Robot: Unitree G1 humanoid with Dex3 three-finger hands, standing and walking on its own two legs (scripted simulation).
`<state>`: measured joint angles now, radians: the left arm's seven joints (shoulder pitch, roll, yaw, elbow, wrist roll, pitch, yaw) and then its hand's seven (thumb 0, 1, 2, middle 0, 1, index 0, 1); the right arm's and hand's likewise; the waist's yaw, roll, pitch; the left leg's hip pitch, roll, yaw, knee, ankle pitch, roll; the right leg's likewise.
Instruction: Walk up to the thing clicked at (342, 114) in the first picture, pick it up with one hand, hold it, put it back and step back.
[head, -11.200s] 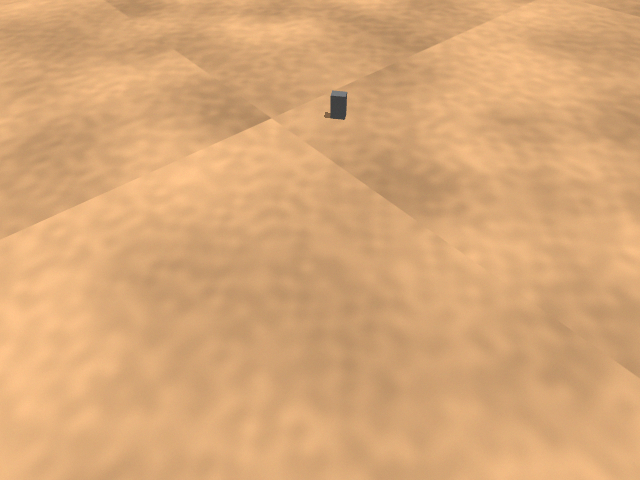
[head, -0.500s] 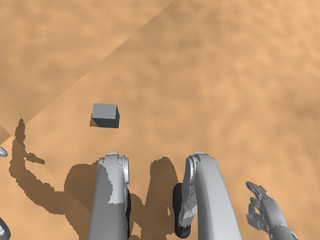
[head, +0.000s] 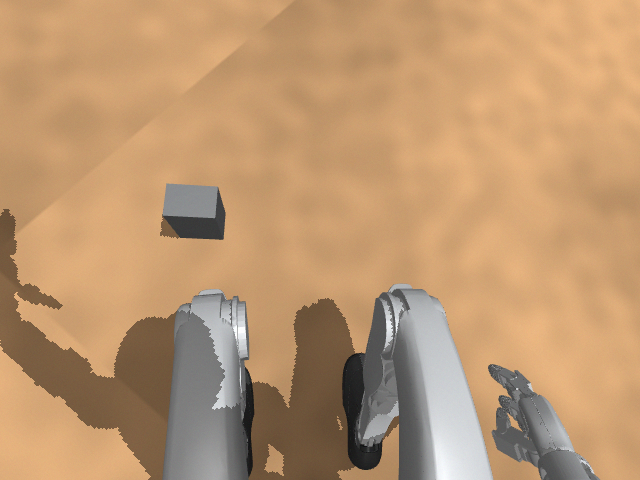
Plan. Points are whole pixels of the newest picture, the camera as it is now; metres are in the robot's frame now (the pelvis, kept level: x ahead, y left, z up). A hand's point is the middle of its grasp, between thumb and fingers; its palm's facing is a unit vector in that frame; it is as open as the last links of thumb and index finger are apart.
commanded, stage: go down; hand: left
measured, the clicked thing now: (197, 214) +0.50 +0.21 -0.33
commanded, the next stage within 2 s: approach in 0.46 s
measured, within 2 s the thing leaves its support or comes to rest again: neither
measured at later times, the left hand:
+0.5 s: hand out of the picture +0.41 +0.41 -0.01, palm faces +0.17 -0.98 -0.07, open 17.7 cm
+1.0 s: hand (71, 220) +0.42 +0.35 -0.16, palm faces +0.12 -0.99 +0.03, open 17.7 cm
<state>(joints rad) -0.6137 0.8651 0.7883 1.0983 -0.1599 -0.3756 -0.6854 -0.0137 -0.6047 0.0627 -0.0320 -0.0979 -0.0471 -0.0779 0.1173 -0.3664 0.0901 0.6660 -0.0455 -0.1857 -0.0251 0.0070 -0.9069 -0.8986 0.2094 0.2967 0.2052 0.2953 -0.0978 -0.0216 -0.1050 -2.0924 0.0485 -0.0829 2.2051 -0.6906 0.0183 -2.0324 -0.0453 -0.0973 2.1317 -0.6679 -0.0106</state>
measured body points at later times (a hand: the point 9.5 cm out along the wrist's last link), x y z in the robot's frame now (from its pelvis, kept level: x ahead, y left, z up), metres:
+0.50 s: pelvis +0.00 +0.00 -0.02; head +0.21 +0.07 +0.37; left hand +0.39 +0.46 +0.00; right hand +0.14 -0.28 -0.11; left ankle +0.08 +0.12 -0.36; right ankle +0.10 -0.12 -0.36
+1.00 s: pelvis -0.01 +0.01 -0.07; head +0.23 +0.11 +0.29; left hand +0.41 +0.41 -0.16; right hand +0.14 -0.27 -0.14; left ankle +0.08 +0.12 -0.36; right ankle +0.10 -0.12 -0.36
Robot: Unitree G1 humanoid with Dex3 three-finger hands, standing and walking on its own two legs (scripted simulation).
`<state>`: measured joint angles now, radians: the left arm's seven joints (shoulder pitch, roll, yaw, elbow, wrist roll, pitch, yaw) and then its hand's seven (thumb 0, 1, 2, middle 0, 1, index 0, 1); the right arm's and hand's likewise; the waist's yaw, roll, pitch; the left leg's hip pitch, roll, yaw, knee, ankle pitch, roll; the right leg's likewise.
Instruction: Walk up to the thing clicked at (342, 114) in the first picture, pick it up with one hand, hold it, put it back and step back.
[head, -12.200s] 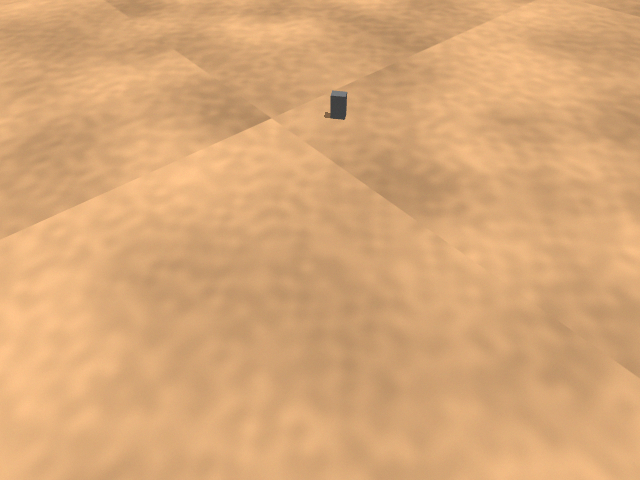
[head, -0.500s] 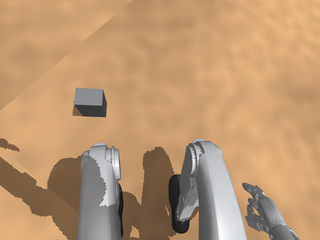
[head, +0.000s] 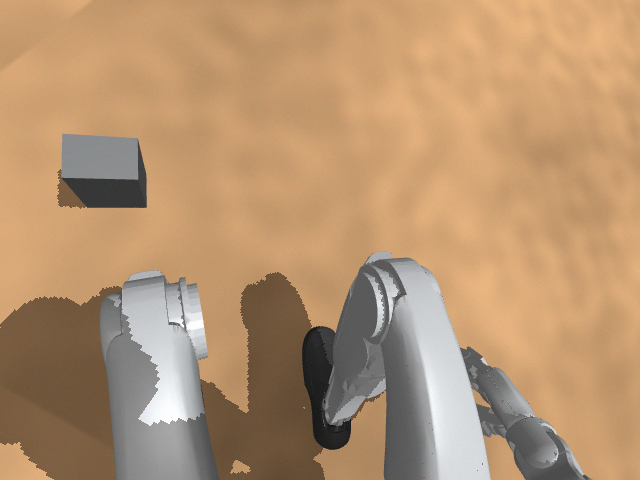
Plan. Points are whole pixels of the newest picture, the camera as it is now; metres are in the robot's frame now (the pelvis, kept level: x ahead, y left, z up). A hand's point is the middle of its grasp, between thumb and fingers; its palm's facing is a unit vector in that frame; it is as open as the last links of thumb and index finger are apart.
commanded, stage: approach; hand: left
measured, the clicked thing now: (110, 175) +0.48 +0.25 -0.25
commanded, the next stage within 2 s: close in in 0.10 s
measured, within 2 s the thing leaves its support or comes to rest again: neither
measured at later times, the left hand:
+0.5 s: hand (63, 200) +0.43 +0.29 -0.20, palm faces +0.25 -0.97 +0.06, open 17.6 cm
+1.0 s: hand (91, 199) +0.44 +0.26 -0.22, palm faces +0.28 -0.96 +0.00, open 17.4 cm
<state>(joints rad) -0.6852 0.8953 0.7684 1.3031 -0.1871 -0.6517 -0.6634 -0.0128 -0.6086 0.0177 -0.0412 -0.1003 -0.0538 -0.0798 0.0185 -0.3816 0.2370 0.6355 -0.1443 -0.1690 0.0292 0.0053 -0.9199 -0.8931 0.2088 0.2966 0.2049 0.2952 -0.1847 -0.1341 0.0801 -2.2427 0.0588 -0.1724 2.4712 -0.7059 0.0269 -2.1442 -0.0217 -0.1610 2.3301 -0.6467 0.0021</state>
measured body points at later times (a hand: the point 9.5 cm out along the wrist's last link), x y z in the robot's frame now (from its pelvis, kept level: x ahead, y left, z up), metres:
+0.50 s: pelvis -0.01 +0.01 -0.04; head +0.22 +0.17 +0.30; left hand +0.41 +0.34 -0.20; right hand +0.15 -0.25 -0.07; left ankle +0.08 +0.12 -0.29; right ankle +0.12 -0.12 -0.29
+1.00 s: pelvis -0.02 +0.01 -0.04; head +0.23 +0.18 +0.29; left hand +0.42 +0.31 -0.21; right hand +0.12 -0.25 -0.07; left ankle +0.08 +0.12 -0.29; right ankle +0.12 -0.12 -0.29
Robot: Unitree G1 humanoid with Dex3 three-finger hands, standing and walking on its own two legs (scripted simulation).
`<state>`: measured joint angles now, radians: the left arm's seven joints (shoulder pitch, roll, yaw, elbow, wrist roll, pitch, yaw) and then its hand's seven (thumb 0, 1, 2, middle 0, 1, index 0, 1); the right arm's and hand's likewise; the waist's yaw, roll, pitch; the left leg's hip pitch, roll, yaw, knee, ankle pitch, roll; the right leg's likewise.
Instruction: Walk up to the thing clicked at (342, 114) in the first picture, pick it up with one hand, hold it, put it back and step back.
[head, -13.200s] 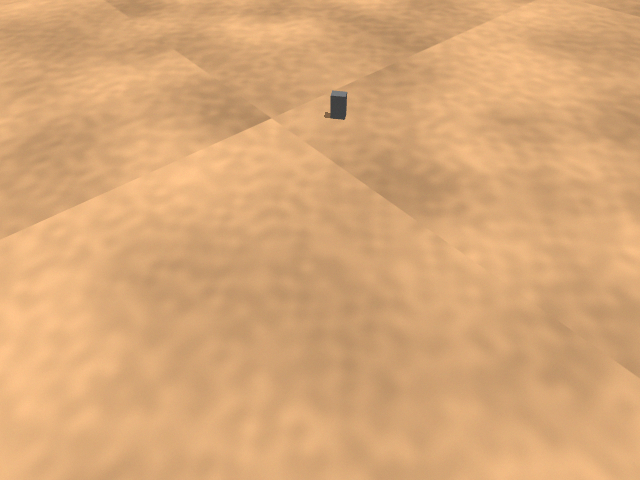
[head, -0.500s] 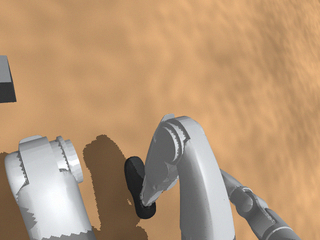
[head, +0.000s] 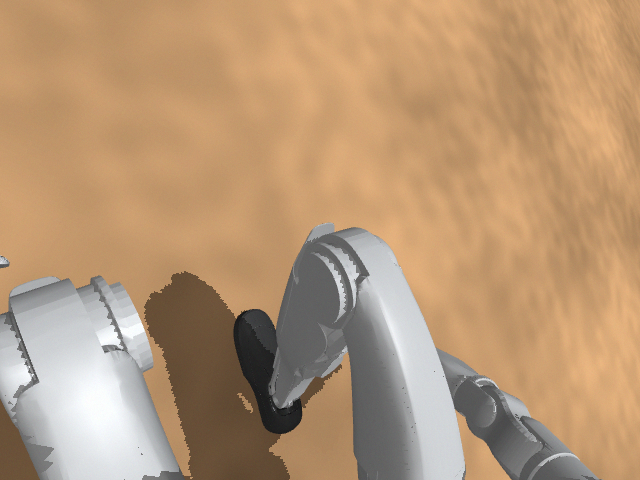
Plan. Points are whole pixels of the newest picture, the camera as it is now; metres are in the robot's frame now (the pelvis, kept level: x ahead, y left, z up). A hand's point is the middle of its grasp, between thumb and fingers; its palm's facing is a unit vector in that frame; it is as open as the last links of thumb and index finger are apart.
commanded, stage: rest palm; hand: left
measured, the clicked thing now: out of the picture +0.47 +0.29 -0.21
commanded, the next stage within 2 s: close in 0.58 s
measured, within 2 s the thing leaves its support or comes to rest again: leaves its support in 1.78 s
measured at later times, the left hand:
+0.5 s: hand out of the picture +0.43 +0.30 -0.18, palm faces +0.38 -0.93 -0.01, open 17.1 cm
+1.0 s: hand out of the picture +0.43 +0.30 -0.18, palm faces +0.38 -0.92 +0.00, open 13.5 cm
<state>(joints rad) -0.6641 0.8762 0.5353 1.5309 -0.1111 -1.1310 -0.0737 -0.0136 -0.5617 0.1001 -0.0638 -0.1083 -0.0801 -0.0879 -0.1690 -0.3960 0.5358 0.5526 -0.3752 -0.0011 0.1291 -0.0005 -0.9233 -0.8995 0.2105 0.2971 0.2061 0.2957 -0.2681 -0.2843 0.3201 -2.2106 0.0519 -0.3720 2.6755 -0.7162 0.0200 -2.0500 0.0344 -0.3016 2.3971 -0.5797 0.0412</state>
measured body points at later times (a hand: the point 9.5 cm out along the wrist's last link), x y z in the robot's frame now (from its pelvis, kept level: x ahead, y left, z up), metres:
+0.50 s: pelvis +0.00 +0.00 +0.00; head +0.23 +0.20 +0.33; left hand +0.40 +0.35 -0.18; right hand +0.18 -0.24 -0.02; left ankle +0.08 +0.12 -0.25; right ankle +0.15 -0.11 -0.25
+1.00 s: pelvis +0.00 +0.00 +0.00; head +0.23 +0.20 +0.33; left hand +0.41 +0.35 -0.18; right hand +0.17 -0.24 -0.02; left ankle +0.08 +0.12 -0.25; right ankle +0.15 -0.11 -0.25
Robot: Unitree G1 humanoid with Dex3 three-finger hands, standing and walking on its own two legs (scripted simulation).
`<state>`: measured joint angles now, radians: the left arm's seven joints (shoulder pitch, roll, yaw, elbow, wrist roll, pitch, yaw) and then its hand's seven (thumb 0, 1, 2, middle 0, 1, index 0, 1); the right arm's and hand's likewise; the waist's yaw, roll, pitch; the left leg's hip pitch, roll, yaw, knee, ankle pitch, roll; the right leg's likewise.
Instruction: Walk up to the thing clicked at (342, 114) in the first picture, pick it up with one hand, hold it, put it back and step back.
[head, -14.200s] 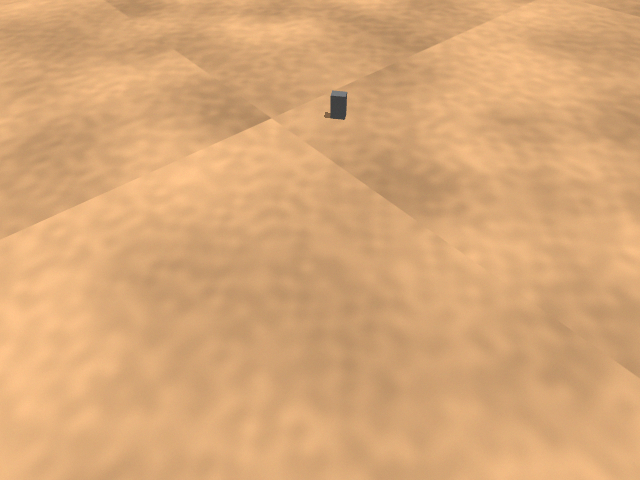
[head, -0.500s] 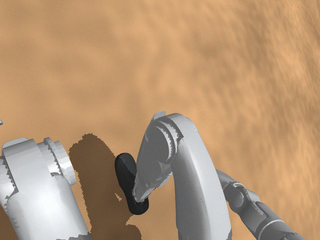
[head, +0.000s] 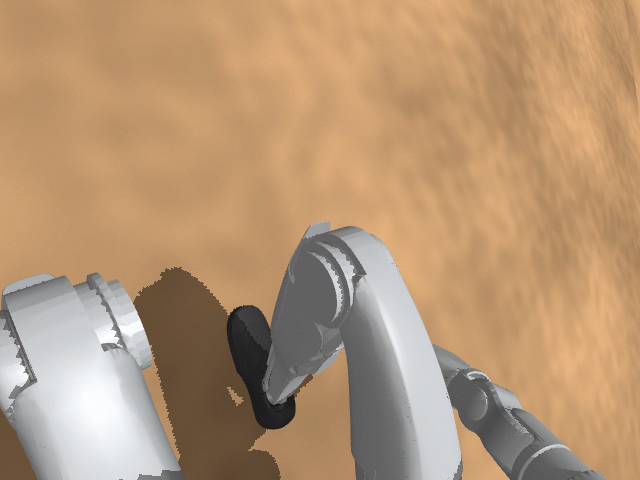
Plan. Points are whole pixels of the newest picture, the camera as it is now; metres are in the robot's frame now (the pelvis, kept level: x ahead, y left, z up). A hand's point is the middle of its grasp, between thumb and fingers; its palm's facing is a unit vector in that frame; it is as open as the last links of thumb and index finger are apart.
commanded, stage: close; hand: left
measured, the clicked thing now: out of the picture +0.47 +0.30 -0.21
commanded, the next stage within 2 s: settle in 0.48 s
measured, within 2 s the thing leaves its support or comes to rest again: leaves its support in 0.78 s
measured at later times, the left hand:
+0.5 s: hand out of the picture +0.43 +0.31 -0.18, palm faces +0.41 -0.91 -0.02, open 9.8 cm
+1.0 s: hand out of the picture +0.43 +0.33 -0.14, palm faces +0.42 -0.91 -0.02, open 10.0 cm
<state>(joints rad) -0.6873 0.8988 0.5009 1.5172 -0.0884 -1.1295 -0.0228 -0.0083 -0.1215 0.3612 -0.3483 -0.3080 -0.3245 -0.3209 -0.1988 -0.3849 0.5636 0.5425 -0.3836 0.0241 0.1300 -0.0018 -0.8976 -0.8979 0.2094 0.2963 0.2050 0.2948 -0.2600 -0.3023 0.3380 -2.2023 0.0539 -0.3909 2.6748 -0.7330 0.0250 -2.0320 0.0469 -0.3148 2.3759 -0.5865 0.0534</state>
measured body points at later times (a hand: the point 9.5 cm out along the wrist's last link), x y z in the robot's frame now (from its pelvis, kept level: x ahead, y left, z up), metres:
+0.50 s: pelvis +0.00 +0.00 +0.00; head +0.23 +0.20 +0.32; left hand +0.41 +0.36 -0.18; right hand +0.18 -0.24 -0.03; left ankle +0.08 +0.12 -0.25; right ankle +0.15 -0.11 -0.25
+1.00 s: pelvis +0.00 +0.00 +0.01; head +0.22 +0.19 +0.35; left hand +0.40 +0.37 -0.13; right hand +0.19 -0.24 -0.03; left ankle +0.08 +0.12 -0.25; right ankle +0.15 -0.11 -0.25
